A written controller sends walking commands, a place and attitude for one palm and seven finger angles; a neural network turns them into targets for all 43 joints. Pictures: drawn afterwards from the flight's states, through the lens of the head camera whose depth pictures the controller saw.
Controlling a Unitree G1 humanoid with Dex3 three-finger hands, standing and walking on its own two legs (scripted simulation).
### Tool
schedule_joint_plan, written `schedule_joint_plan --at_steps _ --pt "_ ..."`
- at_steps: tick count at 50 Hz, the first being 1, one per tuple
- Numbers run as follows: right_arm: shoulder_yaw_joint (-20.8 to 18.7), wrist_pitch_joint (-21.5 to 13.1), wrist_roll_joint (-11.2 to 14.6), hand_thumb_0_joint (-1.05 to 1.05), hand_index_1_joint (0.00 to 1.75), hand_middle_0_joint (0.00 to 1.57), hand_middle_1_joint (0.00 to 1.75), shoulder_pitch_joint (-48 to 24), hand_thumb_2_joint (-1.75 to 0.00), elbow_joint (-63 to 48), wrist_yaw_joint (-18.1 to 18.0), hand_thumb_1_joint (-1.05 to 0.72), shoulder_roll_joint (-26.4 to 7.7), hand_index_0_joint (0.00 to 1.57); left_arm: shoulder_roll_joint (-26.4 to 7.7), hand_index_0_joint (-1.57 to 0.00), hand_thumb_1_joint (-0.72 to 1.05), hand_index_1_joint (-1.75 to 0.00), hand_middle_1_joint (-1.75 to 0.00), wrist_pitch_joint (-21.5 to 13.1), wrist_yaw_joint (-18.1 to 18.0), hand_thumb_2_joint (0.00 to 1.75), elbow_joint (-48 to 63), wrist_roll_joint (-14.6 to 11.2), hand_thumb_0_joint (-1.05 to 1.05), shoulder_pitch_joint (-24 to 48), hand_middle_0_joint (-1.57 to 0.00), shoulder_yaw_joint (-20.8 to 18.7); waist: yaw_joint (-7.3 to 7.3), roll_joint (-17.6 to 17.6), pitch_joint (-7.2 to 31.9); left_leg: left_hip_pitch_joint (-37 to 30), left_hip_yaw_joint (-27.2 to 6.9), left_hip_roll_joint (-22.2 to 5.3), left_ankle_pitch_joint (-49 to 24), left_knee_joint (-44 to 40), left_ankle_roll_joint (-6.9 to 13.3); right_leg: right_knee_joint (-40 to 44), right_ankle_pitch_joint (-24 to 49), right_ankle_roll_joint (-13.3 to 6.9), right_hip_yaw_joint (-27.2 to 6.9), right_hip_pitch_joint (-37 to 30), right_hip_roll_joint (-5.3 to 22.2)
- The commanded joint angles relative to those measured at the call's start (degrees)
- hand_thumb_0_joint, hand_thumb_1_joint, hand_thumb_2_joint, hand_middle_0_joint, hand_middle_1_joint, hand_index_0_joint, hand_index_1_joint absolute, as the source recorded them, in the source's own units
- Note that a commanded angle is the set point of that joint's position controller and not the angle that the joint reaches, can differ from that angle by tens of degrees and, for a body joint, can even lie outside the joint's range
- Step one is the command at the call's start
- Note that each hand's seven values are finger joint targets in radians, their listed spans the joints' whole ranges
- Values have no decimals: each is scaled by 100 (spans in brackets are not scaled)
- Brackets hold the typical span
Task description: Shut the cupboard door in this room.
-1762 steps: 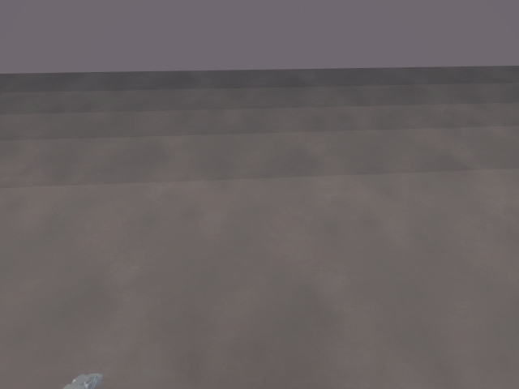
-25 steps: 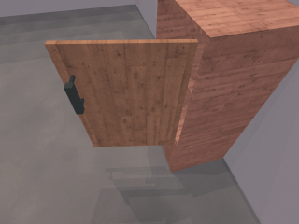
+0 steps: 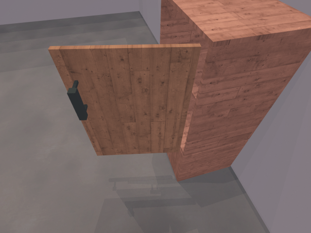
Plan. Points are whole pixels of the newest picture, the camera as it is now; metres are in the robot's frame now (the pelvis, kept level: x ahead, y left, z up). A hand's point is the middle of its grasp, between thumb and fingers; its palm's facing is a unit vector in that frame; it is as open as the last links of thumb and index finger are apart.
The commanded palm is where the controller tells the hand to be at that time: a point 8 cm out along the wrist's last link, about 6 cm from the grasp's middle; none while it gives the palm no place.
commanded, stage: shuffle to correct the standing spot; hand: left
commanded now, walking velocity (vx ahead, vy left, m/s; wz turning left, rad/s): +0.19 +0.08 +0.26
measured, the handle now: (79, 100) +0.50 +0.29 +0.03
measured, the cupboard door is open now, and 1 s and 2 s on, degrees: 77 77 77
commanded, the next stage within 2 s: come to a stop and stand still in 0.22 s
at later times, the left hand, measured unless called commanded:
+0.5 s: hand out of the picture +0.10 +0.19 -0.17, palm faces +0.09 -0.96 -0.26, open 7.4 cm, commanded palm none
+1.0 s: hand out of the picture +0.04 +0.23 -0.18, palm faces +0.15 -0.96 -0.25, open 7.3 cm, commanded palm none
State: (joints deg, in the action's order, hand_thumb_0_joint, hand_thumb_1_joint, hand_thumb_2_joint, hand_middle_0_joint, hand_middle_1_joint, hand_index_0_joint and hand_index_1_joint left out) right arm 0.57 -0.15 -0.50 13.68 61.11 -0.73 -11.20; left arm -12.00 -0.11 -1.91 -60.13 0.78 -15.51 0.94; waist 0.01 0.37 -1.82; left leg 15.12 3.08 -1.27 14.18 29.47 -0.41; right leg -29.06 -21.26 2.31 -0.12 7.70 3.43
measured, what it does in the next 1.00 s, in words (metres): steps on the spot: right foot, then left foot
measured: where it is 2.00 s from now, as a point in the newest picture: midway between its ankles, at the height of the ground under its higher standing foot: outside the picture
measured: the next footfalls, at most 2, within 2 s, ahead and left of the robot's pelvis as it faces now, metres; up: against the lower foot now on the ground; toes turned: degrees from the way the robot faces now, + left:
right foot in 0.48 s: +0.12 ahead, -0.06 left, +0.00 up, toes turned +5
left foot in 0.88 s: +0.08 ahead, +0.12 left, +0.00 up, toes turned +9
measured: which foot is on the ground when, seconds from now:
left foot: down 0.00-0.50, up 0.52-0.86, down 0.88-1.00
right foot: down 0.00-0.28, up 0.30-0.46, down 0.48-1.00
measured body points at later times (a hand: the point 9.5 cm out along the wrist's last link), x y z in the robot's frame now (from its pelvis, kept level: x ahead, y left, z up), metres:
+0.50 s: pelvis +0.05 -0.01 -0.01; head +0.09 -0.02 +0.44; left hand +0.10 +0.24 -0.15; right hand +0.06 -0.24 -0.17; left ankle +0.02 +0.12 -0.73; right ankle +0.05 -0.10 -0.74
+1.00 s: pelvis +0.05 +0.04 -0.01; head +0.06 +0.04 +0.44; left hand +0.04 +0.28 -0.16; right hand +0.19 -0.19 -0.14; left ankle +0.04 +0.12 -0.73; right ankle +0.05 -0.10 -0.73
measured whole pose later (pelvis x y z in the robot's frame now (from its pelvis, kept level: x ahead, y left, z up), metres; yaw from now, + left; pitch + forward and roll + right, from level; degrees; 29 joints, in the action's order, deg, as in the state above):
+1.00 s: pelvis +0.05 +0.04 -0.01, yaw +6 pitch -1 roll -1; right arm -1.2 1.0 -0.8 9.0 51.9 -0.9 -11.7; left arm -10.8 1.2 -3.3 -56.8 1.3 -17.5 -0.5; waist -1.6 -0.7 -2.0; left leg 15.0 3.9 0.6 19.9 35.6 3.1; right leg -33.9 -18.9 1.1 5.2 13.8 2.9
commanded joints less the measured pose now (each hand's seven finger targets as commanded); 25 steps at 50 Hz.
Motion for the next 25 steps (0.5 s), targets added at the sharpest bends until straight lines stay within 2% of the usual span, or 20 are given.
schedule_joint_plan --at_steps 1,2,3,5,8,10,11,12,13,14,15,16,17,18,19,20,22,23,24,25 --pt "-124 -120 -12 0 30 20 30 104 -90 -175 -21 -90 -657 20 -704 -20 90 -30 -30 -72 -23 90 101 9 0 -338 -20 -171 -45 -15 106 -466 -356 -395 -975 -417 206 486 992 -311 -121 365 223" --pt "-133 -101 -21 0 30 20 30 117 -90 -168 -8 -90 -656 20 -715 -20 90 -30 -30 -58 -12 90 76 19 0 -386 -20 -188 -57 -47 82 -382 -330 -353 -604 -369 217 454 565 -335 -108 391 227" --pt "-137 -77 -23 0 30 20 30 103 -90 -183 6 -90 -620 20 -735 -20 90 -30 -30 -49 1 90 81 36 0 -454 -20 -212 -97 111 -105 -181 -293 -295 -181 -305 242 558 90 -371 -139 418 241" --pt "-155 -47 -46 0 30 20 30 28 -90 -292 43 -90 -600 20 -838 -20 90 -30 -30 -27 31 90 98 44 0 -496 -20 -274 -96 310 -381 242 -134 -97 417 20 199 758 -625 -506 -391 560 432" --pt "-176 -42 -54 0 30 20 30 7 -90 -433 72 -90 -485 20 -993 -20 90 -30 -30 -23 33 90 147 73 0 -629 -20 -391 -130 903 -618 689 210 84 652 708 166 968 -633 -740 -719 524 880" --pt "-180 -86 -48 0 30 20 30 82 -90 -487 85 -90 -458 20 -1026 -20 90 -30 -30 -46 37 90 196 93 0 -578 -20 -431 -48 828 -637 527 244 87 507 626 179 703 -81 -778 -632 622 991" --pt "-182 -118 -44 0 30 20 30 296 -90 -442 82 -90 -499 20 -987 -20 90 -30 -30 -48 47 90 233 95 0 -517 -20 -430 51 536 -515 127 155 67 131 377 231 310 202 -686 -310 719 815" --pt "-208 -154 -51 0 30 20 30 610 -90 -342 73 -90 -644 20 -882 -20 90 -30 -30 -48 66 90 282 89 0 -453 -20 -435 175 -68 -350 -387 -223 -115 -451 73 351 -392 266 -526 155 950 467" --pt "-283 -186 -90 0 30 20 30 1037 -90 -211 44 -90 -951 20 -678 -20 90 -30 -30 -55 88 90 388 62 0 -345 -20 -417 316 -1207 -190 -890 -1370 -736 -984 -334 778 -1597 -143 -324 741 1489 -88" --pt "-331 -206 -111 0 30 20 30 1521 -90 -123 -13 -90 -1169 20 -485 -20 90 -30 -30 -99 83 90 580 47 0 -33 -20 -357 480 -2027 -73 -1489 -2602 -1397 -1800 -873 1364 -2837 -1579 -286 791 2456 -453" --pt "-314 -212 -94 0 30 20 30 1666 -90 -88 -57 -90 -1100 20 -480 -20 90 -30 -30 -133 67 90 755 48 0 354 -20 -352 520 -1545 -207 -1460 -2949 -1693 -2198 -969 1714 -3532 -1847 -397 365 2951 -237" --pt "-292 -228 -91 0 30 20 30 1461 -90 -169 -71 -90 -1020 20 -429 -20 90 -30 -30 -170 85 90 818 28 0 516 -20 -360 421 -1050 -176 -1257 -2782 -1714 -2368 -835 1765 -3630 -1696 -439 140 2960 -43" --pt "-266 -239 -109 0 30 20 30 1085 -90 -297 -83 -90 -926 20 -321 -20 90 -30 -30 -172 108 90 801 6 0 465 -20 -352 245 -879 -101 -819 -2423 -1607 -2332 -851 1640 -3396 -1494 -412 81 2568 57" --pt "-246 -243 -119 0 30 20 30 776 -90 -387 -103 -90 -853 20 -220 -20 90 -30 -30 -146 138 90 776 -5 0 364 -20 -328 97 -805 -43 -569 -2074 -1449 -2579 -836 1498 -2896 -1357 -381 146 2167 21" --pt "-251 -230 -118 0 30 20 30 522 -90 -464 -109 -90 -885 20 -104 -20 90 -30 -30 -103 139 90 700 -15 0 122 -20 -305 -54 -877 60 -226 -1658 -1264 -2664 -813 1332 -2345 -1058 -336 258 1610 -29" --pt "-238 -208 -104 0 30 20 30 366 -90 -502 -118 -90 -864 20 -61 -20 90 -30 -30 -78 129 90 606 -21 0 -154 -20 -286 -174 -877 155 -54 -1390 -1087 -2675 -693 1185 -1729 -598 -294 378 1104 -141" --pt "-229 -173 -40 0 30 20 30 245 -90 -524 -128 -90 -807 20 -88 -20 90 -30 -30 -105 86 90 416 -11 0 -636 -20 -286 -369 -598 335 149 -1061 -776 -2284 -221 831 -215 908 -203 484 172 -246" --pt "-213 -178 0 0 30 20 30 310 -90 -481 -112 -90 -574 20 -370 -20 90 -30 -30 -186 37 90 365 8 0 -824 -20 -329 -415 81 445 385 -822 -494 -1484 213 472 414 1913 -201 -22 -430 149" --pt "-198 -169 44 0 30 20 30 449 -90 -539 -80 -90 -362 20 -819 -20 90 -30 -30 -241 -20 90 333 38 0 -899 -20 -403 -305 1142 618 931 -280 43 289 822 88 557 3478 -663 -1403 -760 1397" --pt "-261 -100 39 0 30 20 30 575 -90 -568 -91 -90 -336 20 -1097 -20 90 -30 -30 -208 -10 90 419 29 0 -813 -20 -421 -237 1054 602 821 -265 210 1773 1481 3 633 4497 -1274 -1659 -404 2149"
